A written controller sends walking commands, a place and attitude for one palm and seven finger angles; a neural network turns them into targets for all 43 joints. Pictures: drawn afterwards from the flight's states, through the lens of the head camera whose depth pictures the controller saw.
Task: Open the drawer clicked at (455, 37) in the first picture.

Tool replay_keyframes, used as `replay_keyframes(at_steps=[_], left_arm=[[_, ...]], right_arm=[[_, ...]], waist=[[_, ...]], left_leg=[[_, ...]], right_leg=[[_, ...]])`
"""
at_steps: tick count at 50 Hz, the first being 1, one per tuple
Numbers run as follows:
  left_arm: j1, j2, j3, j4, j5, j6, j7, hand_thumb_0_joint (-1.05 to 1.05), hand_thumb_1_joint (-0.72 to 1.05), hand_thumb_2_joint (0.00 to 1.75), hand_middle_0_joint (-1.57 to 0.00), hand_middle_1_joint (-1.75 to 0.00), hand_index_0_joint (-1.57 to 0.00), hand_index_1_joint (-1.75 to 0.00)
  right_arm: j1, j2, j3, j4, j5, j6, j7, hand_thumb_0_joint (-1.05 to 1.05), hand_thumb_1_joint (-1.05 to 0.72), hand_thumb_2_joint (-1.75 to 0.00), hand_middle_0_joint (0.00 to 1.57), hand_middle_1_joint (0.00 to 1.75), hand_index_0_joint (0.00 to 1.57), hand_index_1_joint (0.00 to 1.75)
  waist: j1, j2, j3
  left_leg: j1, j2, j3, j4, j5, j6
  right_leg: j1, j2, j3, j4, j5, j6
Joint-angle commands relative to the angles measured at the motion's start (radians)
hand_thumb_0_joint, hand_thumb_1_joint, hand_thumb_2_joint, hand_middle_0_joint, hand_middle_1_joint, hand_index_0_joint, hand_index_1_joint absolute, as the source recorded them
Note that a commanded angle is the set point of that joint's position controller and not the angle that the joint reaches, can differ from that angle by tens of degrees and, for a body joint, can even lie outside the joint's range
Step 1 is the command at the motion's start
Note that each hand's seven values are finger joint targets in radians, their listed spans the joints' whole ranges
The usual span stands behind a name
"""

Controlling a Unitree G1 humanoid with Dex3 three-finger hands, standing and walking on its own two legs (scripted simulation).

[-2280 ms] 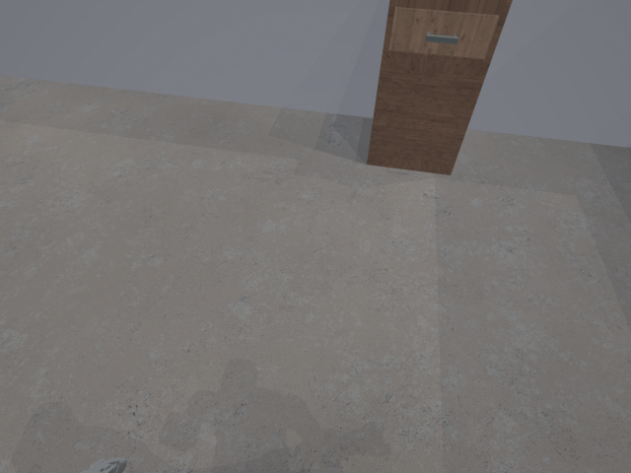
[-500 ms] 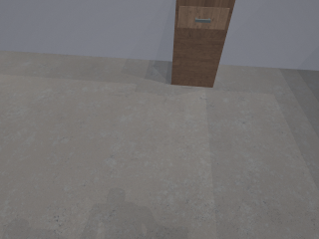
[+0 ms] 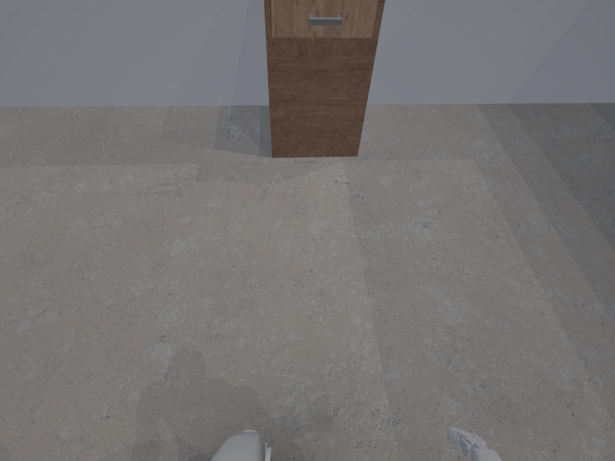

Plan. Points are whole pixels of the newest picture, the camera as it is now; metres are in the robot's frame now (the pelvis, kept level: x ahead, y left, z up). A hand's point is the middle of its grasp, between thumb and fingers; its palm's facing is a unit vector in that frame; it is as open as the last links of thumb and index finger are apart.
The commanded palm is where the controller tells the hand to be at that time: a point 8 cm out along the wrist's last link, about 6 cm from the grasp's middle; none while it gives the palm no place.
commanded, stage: walk to a spot facing it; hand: left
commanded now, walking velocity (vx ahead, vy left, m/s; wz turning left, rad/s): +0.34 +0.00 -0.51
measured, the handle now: (324, 18) +1.52 +0.13 -0.09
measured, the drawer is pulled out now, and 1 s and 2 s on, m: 0.00 0.00 0.00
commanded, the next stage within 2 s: turn to face it in 1.64 s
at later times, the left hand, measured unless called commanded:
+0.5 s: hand (265, 300) +0.39 +0.13 -0.15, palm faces -0.37 -0.91 -0.20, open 7.4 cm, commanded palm none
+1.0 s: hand (266, 271) +0.48 +0.15 -0.19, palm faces -0.33 -0.93 -0.17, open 7.3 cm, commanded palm none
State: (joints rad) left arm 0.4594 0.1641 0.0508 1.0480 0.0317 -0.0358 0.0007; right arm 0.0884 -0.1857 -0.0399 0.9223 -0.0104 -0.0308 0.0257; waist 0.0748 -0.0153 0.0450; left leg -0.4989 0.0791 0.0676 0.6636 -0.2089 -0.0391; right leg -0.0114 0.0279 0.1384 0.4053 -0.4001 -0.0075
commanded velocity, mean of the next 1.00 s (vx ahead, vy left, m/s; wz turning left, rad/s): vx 0.37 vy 0.00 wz -0.27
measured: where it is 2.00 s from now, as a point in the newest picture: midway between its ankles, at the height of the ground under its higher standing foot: (393, 302)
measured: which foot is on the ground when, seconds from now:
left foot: up 0.00-0.02, down 0.04-0.54, up 0.56-0.88, down 0.90-1.00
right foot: down 0.00-0.02, up 0.04-0.52, down 0.54-0.92, up 0.94-1.00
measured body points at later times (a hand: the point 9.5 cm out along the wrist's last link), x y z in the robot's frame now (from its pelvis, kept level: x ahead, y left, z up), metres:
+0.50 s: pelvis +0.19 +0.00 +0.00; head +0.23 -0.02 +0.45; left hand +0.41 +0.18 -0.13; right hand +0.03 -0.19 -0.15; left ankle +0.11 +0.14 -0.73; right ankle +0.25 -0.14 -0.72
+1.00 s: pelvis +0.41 -0.03 +0.00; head +0.42 -0.01 +0.44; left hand +0.50 +0.20 -0.17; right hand +0.38 -0.29 -0.13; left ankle +0.48 +0.03 -0.73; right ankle +0.27 -0.13 -0.66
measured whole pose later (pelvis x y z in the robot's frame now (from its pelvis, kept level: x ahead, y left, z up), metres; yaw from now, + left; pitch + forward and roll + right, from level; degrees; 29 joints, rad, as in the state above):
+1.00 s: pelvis +0.41 -0.03 +0.00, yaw -23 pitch -1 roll -2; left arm 0.33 0.22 0.07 1.10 0.03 0.00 -0.02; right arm 0.22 -0.18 -0.04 0.98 -0.03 -0.08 0.00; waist 0.00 -0.03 0.01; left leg -0.32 0.10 0.21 0.64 -0.29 0.04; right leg -0.31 -0.03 -0.03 1.06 -0.43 -0.02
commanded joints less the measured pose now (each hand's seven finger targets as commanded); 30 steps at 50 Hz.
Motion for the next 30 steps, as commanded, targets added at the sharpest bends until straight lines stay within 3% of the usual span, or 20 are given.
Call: replay_keyframes(at_steps=[1,2,3,4,5,6,8,9,12,15,19,21,23,24,25,26,27,28,30], left_arm=[[-0.001,0.116,0.051,-0.079,-0.024,-0.017,0.000,0.00,0.90,0.90,-0.20,-0.30,-0.20,-0.30],[-0.021,0.093,0.044,-0.112,-0.023,-0.022,-0.009,0.00,0.90,0.90,-0.20,-0.30,-0.20,-0.30],[-0.073,0.112,0.043,-0.118,-0.015,-0.018,-0.009,0.00,0.90,0.90,-0.20,-0.30,-0.20,-0.30],[-0.136,0.104,0.045,-0.124,-0.007,-0.011,-0.017,0.00,0.90,0.90,-0.20,-0.30,-0.20,-0.30],[-0.152,0.104,0.049,-0.123,0.000,0.000,-0.030,0.00,0.90,0.90,-0.20,-0.30,-0.20,-0.30],[-0.133,0.098,0.047,-0.115,0.004,0.012,-0.039,0.00,0.90,0.90,-0.20,-0.30,-0.20,-0.30],[-0.113,0.074,0.046,-0.112,0.005,0.036,-0.045,0.00,0.90,0.90,-0.20,-0.30,-0.20,-0.30],[-0.120,0.070,0.045,-0.117,0.005,0.042,-0.046,0.00,0.90,0.90,-0.20,-0.30,-0.20,-0.30],[-0.200,0.064,0.045,-0.149,0.007,0.052,-0.051,0.00,0.90,0.90,-0.20,-0.30,-0.20,-0.30],[-0.305,0.063,0.034,-0.181,0.008,0.051,-0.056,0.00,0.90,0.90,-0.20,-0.30,-0.20,-0.30],[-0.420,0.058,0.022,-0.206,0.005,0.040,-0.054,0.00,0.90,0.90,-0.20,-0.30,-0.20,-0.30],[-0.472,0.059,0.016,-0.213,0.006,0.030,-0.050,0.00,0.90,0.90,-0.20,-0.30,-0.20,-0.30],[-0.423,0.068,0.018,-0.193,0.004,0.022,-0.048,0.00,0.90,0.90,-0.20,-0.30,-0.20,-0.30],[-0.345,0.085,0.022,-0.166,0.005,0.013,-0.045,0.00,0.90,0.90,-0.20,-0.30,-0.20,-0.30],[-0.195,0.125,0.033,-0.114,0.008,0.002,-0.039,0.00,0.90,0.90,-0.20,-0.30,-0.20,-0.30],[-0.055,0.238,0.059,-0.072,0.011,-0.012,-0.023,0.00,0.90,0.90,-0.20,-0.30,-0.20,-0.30],[0.047,0.334,0.080,-0.043,-0.010,-0.012,-0.011,0.00,0.90,0.90,-0.20,-0.30,-0.20,-0.30],[0.026,0.342,0.082,-0.042,-0.023,-0.009,-0.002,0.00,0.90,0.90,-0.20,-0.30,-0.20,-0.30],[-0.122,0.241,0.050,-0.064,-0.022,-0.013,0.005,0.00,0.90,0.90,-0.20,-0.30,-0.20,-0.30]], right_arm=[[0.380,-0.297,-0.079,0.031,-0.021,-0.045,-0.047,0.00,-0.90,-0.90,0.20,0.30,0.20,0.30],[0.423,-0.319,-0.072,0.034,-0.019,-0.037,-0.044,0.00,-0.90,-0.90,0.20,0.30,0.20,0.30],[0.339,-0.267,-0.058,0.023,-0.015,-0.036,-0.043,0.00,-0.90,-0.90,0.20,0.30,0.20,0.30],[0.253,-0.208,-0.049,0.003,-0.013,-0.037,-0.043,0.00,-0.90,-0.90,0.20,0.30,0.20,0.30],[0.201,-0.150,-0.033,-0.004,-0.015,-0.040,-0.043,0.00,-0.90,-0.90,0.20,0.30,0.20,0.30],[0.167,-0.117,-0.025,-0.001,-0.015,-0.045,-0.044,0.00,-0.90,-0.90,0.20,0.30,0.20,0.30],[0.162,-0.105,-0.022,0.007,-0.015,-0.058,-0.048,0.00,-0.90,-0.90,0.20,0.30,0.20,0.30],[0.169,-0.107,-0.025,0.013,-0.014,-0.062,-0.048,0.00,-0.90,-0.90,0.20,0.30,0.20,0.30],[0.218,-0.111,-0.031,0.039,-0.015,-0.066,-0.048,0.00,-0.90,-0.90,0.20,0.30,0.20,0.30],[0.270,-0.128,-0.035,0.065,-0.016,-0.065,-0.043,0.00,-0.90,-0.90,0.20,0.30,0.20,0.30],[0.332,-0.144,-0.037,0.099,-0.022,-0.056,-0.037,0.00,-0.90,-0.90,0.20,0.30,0.20,0.30],[0.385,-0.137,-0.034,0.122,-0.028,-0.049,-0.035,0.00,-0.90,-0.90,0.20,0.30,0.20,0.30],[0.373,-0.156,-0.033,0.128,-0.027,-0.044,-0.036,0.00,-0.90,-0.90,0.20,0.30,0.20,0.30],[0.370,-0.162,-0.033,0.128,-0.024,-0.041,-0.036,0.00,-0.90,-0.90,0.20,0.30,0.20,0.30],[0.354,-0.164,-0.029,0.123,-0.016,-0.039,-0.032,0.00,-0.90,-0.90,0.20,0.30,0.20,0.30],[0.362,-0.117,-0.018,0.105,-0.001,-0.039,-0.019,0.00,-0.90,-0.90,0.20,0.30,0.20,0.30],[0.324,-0.069,-0.007,0.055,0.004,-0.044,-0.025,0.00,-0.90,-0.90,0.20,0.30,0.20,0.30],[0.239,-0.101,-0.016,0.047,0.006,-0.044,-0.030,0.00,-0.90,-0.90,0.20,0.30,0.20,0.30],[0.192,-0.092,-0.021,0.056,-0.007,-0.034,-0.030,0.00,-0.90,-0.90,0.20,0.30,0.20,0.30]], waist=[[-0.201,0.255,-0.247],[-0.187,0.324,-0.231],[-0.169,0.228,-0.165],[-0.141,0.207,-0.039],[-0.109,0.192,0.035],[-0.075,0.171,0.044],[-0.049,0.156,0.018],[-0.046,0.144,0.007],[-0.055,0.097,0.039],[-0.085,0.084,0.055],[-0.124,0.105,0.055],[-0.149,0.110,0.062],[-0.113,0.128,0.031],[-0.076,0.117,-0.027],[-0.002,0.088,-0.112],[0.055,-0.102,-0.223],[0.065,-0.234,-0.294],[0.079,-0.142,-0.273],[0.001,-0.023,-0.090]], left_leg=[[0.754,0.278,-0.339,-0.206,-0.007,0.101],[0.705,0.448,-0.576,-0.372,-0.103,0.174],[0.561,0.453,-0.569,-0.445,-0.324,0.192],[0.413,0.404,-0.487,-0.479,-0.412,0.179],[0.304,0.355,-0.386,-0.499,-0.398,0.155],[0.246,0.321,-0.289,-0.490,-0.335,0.137],[0.217,0.276,-0.125,-0.484,-0.181,0.132],[0.227,0.272,-0.082,-0.488,-0.148,0.138],[0.276,0.283,-0.036,-0.515,-0.093,0.163],[0.353,0.280,0.024,-0.513,-0.034,0.171],[0.438,0.281,0.099,-0.465,0.118,0.161],[0.456,0.283,0.105,-0.427,0.215,0.151],[0.498,0.278,0.154,-0.326,0.404,0.134],[0.499,0.253,0.186,-0.191,0.546,0.114],[0.405,0.213,0.229,0.013,0.572,0.077],[0.115,0.153,0.256,0.304,0.286,0.033],[-0.155,0.015,0.175,0.590,-0.372,-0.007],[-0.197,0.051,0.034,0.683,-0.353,0.011],[-0.189,0.113,-0.021,0.649,-0.197,0.009]], right_leg=[[-0.467,0.022,-0.045,0.580,0.125,-0.045],[-0.599,0.049,-0.089,0.818,-0.184,-0.025],[-0.632,-0.009,-0.071,0.926,-0.146,-0.031],[-0.665,-0.061,-0.088,0.962,-0.056,-0.029],[-0.656,-0.099,-0.097,0.950,0.018,-0.024],[-0.619,-0.119,-0.107,0.917,0.053,-0.020],[-0.582,-0.131,-0.123,0.868,0.120,-0.005],[-0.586,-0.137,-0.132,0.838,0.142,0.001],[-0.645,-0.159,-0.137,0.728,0.204,0.017],[-0.653,-0.169,-0.174,0.546,0.231,0.028],[-0.588,-0.137,-0.233,0.340,0.218,0.013],[-0.540,-0.107,-0.261,0.282,0.181,-0.005],[-0.450,-0.069,-0.299,0.217,0.141,-0.030],[-0.322,-0.035,-0.325,0.151,0.143,-0.048],[-0.076,-0.018,-0.326,0.097,0.208,-0.068],[0.229,-0.229,-0.071,0.064,0.195,-0.140],[0.385,-0.478,0.339,-0.022,0.391,-0.259],[0.299,-0.480,0.332,-0.064,0.395,-0.279],[0.041,-0.399,0.170,-0.107,0.332,-0.222]])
